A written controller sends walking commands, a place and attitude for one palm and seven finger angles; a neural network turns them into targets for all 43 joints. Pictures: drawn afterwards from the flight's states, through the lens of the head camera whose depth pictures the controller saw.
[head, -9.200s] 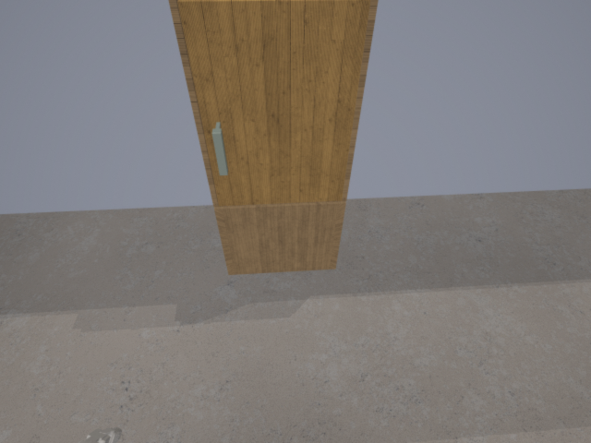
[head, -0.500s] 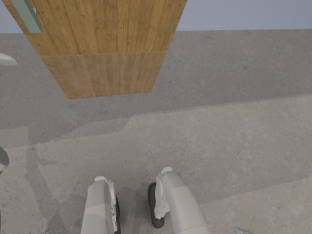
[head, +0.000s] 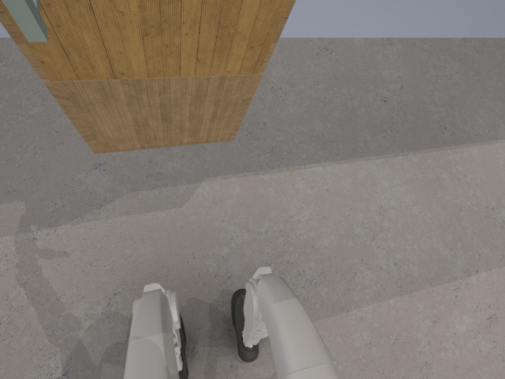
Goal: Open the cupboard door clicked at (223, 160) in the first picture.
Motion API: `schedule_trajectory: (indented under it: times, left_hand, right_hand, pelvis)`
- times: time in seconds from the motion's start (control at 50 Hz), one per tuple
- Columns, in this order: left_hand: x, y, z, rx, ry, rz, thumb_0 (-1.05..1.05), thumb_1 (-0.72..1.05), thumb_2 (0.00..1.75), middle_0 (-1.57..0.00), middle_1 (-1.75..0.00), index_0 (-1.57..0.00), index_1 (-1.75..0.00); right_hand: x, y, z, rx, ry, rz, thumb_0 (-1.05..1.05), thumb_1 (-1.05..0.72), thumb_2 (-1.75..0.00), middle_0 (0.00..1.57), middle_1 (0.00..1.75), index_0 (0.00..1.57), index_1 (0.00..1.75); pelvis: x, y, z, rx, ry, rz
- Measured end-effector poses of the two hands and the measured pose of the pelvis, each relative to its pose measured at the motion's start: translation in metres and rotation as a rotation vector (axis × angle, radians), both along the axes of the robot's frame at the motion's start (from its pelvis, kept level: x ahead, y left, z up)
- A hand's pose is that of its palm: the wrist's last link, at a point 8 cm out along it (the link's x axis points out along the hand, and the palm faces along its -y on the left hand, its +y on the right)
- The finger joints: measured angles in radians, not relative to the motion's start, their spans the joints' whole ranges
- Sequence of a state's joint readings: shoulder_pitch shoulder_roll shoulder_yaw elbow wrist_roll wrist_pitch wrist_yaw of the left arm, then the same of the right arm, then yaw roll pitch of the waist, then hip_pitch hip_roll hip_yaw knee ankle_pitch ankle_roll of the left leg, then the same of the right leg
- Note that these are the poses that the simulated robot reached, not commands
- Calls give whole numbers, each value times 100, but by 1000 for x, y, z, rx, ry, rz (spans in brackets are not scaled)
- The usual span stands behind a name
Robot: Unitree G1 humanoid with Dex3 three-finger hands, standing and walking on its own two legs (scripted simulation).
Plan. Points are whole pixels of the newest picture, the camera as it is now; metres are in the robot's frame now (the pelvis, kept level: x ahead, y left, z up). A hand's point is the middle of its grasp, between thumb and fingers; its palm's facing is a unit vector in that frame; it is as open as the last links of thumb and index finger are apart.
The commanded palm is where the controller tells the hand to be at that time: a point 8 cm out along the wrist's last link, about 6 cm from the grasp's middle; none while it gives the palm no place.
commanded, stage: move the hooked fingers beside the handle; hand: left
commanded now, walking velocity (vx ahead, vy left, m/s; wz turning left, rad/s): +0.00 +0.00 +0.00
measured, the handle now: out of the picture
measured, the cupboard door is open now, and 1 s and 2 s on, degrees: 0 0 0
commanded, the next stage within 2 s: slide the fingers in behind the handle in 0.44 s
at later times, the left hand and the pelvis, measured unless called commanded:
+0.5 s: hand out of the picture +0.55 +0.31 +0.05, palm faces +0.13 -0.99 -0.06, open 14.0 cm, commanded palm +0.54 +0.31 +0.05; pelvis +0.00 +0.00 +0.00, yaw +1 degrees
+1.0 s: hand out of the picture +0.56 +0.27 +0.05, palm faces +0.12 -0.99 -0.04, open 14.0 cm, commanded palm +0.55 +0.28 +0.05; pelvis +0.00 -0.01 +0.01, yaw +1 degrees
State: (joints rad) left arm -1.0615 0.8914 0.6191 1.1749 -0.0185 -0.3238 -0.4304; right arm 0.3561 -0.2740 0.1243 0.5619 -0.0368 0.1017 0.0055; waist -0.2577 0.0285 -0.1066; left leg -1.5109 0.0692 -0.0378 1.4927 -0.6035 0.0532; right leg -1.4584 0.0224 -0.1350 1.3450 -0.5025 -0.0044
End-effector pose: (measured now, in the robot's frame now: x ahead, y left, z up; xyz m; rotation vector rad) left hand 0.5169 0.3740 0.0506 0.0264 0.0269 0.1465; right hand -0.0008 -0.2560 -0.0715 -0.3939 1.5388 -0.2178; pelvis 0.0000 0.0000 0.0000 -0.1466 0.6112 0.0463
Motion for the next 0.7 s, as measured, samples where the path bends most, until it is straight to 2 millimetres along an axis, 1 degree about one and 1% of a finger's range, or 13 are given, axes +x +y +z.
schedule_trajectory:
  times: [0.06, 0.12, 0.2, 0.28, 0.34, 0.42, 0.56, 0.7]
  left_hand:
    - [0, 2, 8, 8, -15, -7, -1, -50, 30, -30, -120, -30, -120]
    - [0, -1, 10, 6, 4, -31, -1, -50, 30, -30, -120, -30, -120]
    - [1, -9, 4, -16, 39, -54, -1, -50, 30, -30, -120, -30, -120]
    - [2, -15, -2, -22, 30, -43, -1, -50, 30, -30, -120, -30, -120]
    - [3, -17, -1, -10, 5, -24, -1, -50, 30, -30, -120, -30, -120]
    - [4, -13, 1, 6, -6, -8, -1, -50, 30, -30, -120, -30, -120]
    - [0, -12, 5, 18, 7, -25, -1, -50, 30, -30, -120, -30, -120]
    - [3, -24, 4, -6, 13, -38, -1, -50, 30, -30, -120, -30, -120]
  right_hand:
    - [6, 0, 3, -3, -8, 11, 0, -91, -90, 20, 30, 20, 30]
    - [13, -1, 5, -7, -18, 24, 0, -91, -90, 20, 30, 20, 30]
    - [20, -1, 7, -13, -38, 38, 0, -91, -90, 20, 30, 20, 30]
    - [24, -2, 7, -18, -60, 42, 0, -91, -90, 20, 30, 20, 30]
    - [24, -2, 5, -15, -63, 37, 0, -91, -90, 20, 30, 20, 30]
    - [20, -1, 2, -4, -51, 25, 0, -91, -90, 20, 30, 20, 30]
    - [9, 2, -3, 24, -6, 9, 0, -91, -90, 20, 30, 20, 30]
    - [8, -4, -2, 13, -14, 13, 0, -91, -90, 20, 30, 20, 30]
  pelvis:
    - [1, 1, 3, -3, -6, 8]
    - [2, 2, 5, -5, -10, 16]
    - [4, 4, 7, -4, -12, 18]
    - [4, 4, 6, -3, -13, 15]
    - [3, 4, 5, -2, -15, 12]
    - [2, 2, 4, 0, -16, 8]
    - [2, 0, 4, 6, -13, 8]
    - [2, -4, 3, 6, -12, 12]
